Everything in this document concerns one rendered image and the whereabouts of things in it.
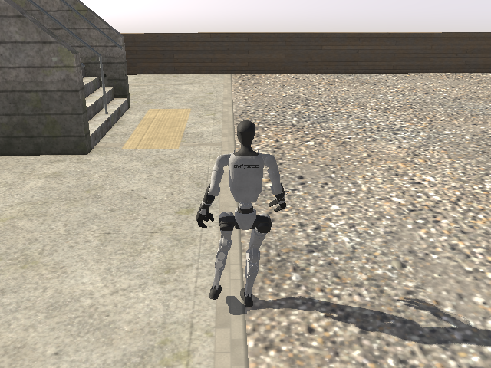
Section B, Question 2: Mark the left robot forearm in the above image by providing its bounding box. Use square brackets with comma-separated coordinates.
[199, 184, 215, 215]

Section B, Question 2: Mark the right robot forearm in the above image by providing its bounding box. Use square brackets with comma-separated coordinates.
[275, 184, 285, 204]

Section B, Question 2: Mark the left robot foot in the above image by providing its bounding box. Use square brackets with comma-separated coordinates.
[209, 285, 222, 300]

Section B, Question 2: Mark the left robot upper arm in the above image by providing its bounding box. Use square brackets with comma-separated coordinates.
[208, 154, 230, 196]

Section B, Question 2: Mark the left robot hand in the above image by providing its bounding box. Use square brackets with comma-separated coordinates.
[196, 211, 214, 228]

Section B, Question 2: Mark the right robot hand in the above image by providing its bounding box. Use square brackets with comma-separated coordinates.
[269, 199, 286, 212]

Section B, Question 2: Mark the robot left thigh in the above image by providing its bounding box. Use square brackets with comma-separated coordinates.
[219, 212, 235, 251]

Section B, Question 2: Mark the right robot upper arm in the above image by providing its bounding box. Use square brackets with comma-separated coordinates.
[262, 154, 283, 195]

